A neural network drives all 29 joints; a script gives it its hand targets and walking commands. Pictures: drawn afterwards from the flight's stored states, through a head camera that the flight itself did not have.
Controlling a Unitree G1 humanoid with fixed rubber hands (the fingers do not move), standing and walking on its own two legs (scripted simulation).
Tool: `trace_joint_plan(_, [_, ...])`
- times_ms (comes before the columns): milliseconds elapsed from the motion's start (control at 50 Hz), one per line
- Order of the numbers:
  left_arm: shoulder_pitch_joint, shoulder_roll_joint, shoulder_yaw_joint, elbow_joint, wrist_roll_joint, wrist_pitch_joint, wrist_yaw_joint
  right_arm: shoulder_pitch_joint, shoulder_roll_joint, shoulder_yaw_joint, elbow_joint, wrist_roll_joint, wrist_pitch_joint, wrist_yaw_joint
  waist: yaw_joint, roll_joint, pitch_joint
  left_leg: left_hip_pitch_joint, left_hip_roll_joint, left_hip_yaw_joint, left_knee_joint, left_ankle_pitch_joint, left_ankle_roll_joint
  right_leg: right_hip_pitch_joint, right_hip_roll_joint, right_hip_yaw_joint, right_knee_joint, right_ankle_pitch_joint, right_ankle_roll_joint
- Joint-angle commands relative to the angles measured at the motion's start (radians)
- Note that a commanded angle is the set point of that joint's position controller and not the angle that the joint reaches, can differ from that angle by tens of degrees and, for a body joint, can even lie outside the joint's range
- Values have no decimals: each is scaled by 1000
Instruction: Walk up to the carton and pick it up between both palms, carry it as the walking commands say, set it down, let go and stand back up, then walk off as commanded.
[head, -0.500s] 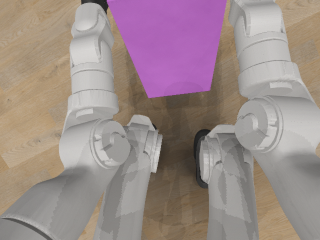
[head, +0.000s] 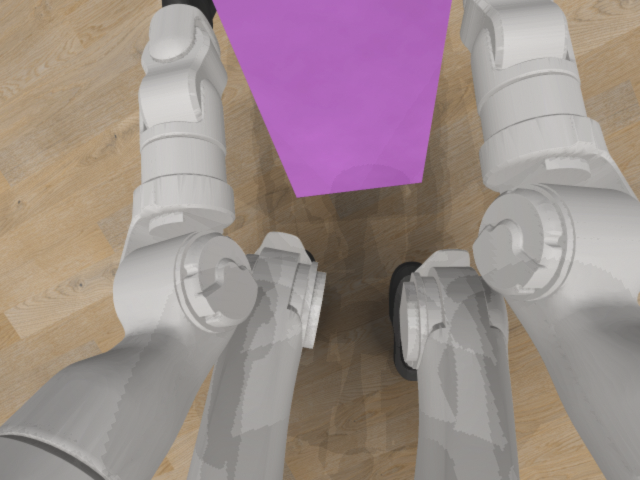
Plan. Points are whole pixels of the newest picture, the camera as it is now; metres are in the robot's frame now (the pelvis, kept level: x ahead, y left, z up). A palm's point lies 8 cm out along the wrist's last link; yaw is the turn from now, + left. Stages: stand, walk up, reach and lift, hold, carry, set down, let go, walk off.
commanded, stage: set down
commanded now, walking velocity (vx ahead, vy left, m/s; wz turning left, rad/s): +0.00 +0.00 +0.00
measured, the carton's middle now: (339, 31) +0.53 +0.03 -0.21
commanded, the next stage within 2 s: none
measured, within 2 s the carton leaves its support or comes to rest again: rests again in 1.16 s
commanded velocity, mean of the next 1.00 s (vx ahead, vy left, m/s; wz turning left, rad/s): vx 0.00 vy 0.00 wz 0.00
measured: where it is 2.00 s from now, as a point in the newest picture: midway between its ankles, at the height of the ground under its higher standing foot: (348, 331)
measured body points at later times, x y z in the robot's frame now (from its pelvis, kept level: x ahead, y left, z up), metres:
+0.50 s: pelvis +0.01 +0.00 +0.00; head +0.36 -0.01 +0.26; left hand +0.55 +0.17 -0.14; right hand +0.59 -0.09 -0.14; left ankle +0.10 +0.12 -0.36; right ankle +0.09 -0.10 -0.36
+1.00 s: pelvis -0.01 +0.00 -0.01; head +0.36 -0.01 +0.23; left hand +0.51 +0.19 -0.20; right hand +0.55 -0.12 -0.21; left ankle +0.10 +0.12 -0.36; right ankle +0.09 -0.10 -0.36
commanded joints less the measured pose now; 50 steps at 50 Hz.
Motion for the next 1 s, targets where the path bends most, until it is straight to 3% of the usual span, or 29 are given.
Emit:
trace_joint_plan(0, [-240,-563,-280,246,-10,81,-150,-53,625,181,254,5,79,159,-15,-60,-718,392,-46,54,-152,173,3,457,39,-11,-212,195,-11])
trace_joint_plan(420, [-163,-476,-236,274,1,57,-126,-11,519,153,263,-11,59,147,-22,-53,-702,397,-37,46,-130,197,-6,457,31,-5,-189,209,-5])
trace_joint_plan(560, [-101,-332,-207,249,-8,21,-79,27,349,132,242,1,27,107,-19,-45,-709,412,-32,45,-128,219,-16,470,22,-7,-176,226,0])
trace_joint_plan(640, [-106,-273,-224,241,-40,-16,-47,-24,275,179,189,51,-10,72,-2,-53,-744,429,-27,40,-115,262,-18,509,13,1,-159,273,7])
trace_joint_plan(740, [-121,-54,-226,179,-115,-93,45,-121,30,242,59,158,-82,-21,21,-63,-846,511,-20,37,-95,350,-29,578,-3,4,-131,341,21])
trace_joint_plan(820, [-169,201,-256,97,-227,-160,135,-190,-206,281,-54,265,-125,-94,45,-74,-981,605,-9,46,-86,421,-37,672,-18,5,-108,389,25])
trace_joint_plan(880, [-214,239,-347,73,-351,-177,160,-262,-238,356,-125,358,-131,-105,49,-114,-1129,674,4,47,-70,485,-27,755,-30,8,-93,458,22])
trace_joint_plan(980, [-194,269,-384,181,-417,-167,155,-246,-267,422,-8,441,-115,-86,68,-101,-999,591,29,53,-83,394,-22,664,-46,8,-109,349,10])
